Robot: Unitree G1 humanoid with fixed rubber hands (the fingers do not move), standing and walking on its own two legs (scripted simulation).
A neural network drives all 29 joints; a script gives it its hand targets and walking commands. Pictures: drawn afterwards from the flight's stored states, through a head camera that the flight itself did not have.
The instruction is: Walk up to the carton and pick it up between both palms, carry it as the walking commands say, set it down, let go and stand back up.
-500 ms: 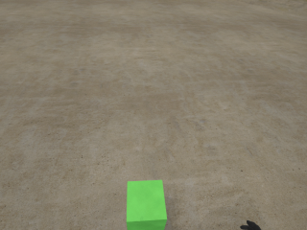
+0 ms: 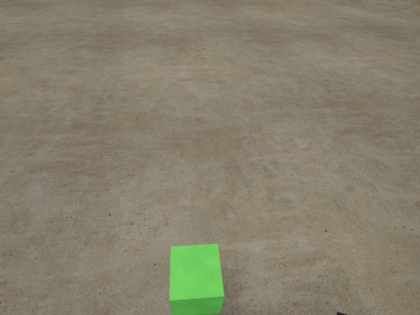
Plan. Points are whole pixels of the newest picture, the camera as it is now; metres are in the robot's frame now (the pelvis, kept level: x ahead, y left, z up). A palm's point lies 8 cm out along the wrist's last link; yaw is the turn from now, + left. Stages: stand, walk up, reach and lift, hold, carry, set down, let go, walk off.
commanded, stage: stand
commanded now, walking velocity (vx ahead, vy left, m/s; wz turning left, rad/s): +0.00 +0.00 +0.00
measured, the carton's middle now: (195, 280) +0.47 +0.01 -0.67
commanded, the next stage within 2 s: none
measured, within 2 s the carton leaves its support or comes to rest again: neither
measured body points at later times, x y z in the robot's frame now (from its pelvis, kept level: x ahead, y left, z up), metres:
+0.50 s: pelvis -0.01 -0.01 +0.00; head -0.03 +0.00 +0.45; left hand +0.07 +0.30 -0.12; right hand +0.06 -0.31 -0.12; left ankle +0.00 +0.10 -0.74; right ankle -0.01 -0.11 -0.74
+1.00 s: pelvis -0.01 -0.01 +0.01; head -0.03 -0.01 +0.46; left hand +0.08 +0.30 -0.12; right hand +0.09 -0.32 -0.11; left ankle +0.00 +0.10 -0.74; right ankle -0.01 -0.11 -0.74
